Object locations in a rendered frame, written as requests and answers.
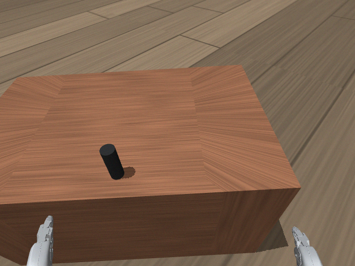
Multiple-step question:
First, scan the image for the can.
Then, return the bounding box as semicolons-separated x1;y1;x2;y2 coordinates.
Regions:
99;144;124;180

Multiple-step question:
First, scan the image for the left robot hand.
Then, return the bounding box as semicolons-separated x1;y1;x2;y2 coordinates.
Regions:
27;216;54;266

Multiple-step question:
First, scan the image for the right robot hand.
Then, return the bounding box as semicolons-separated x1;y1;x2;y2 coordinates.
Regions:
292;227;323;266

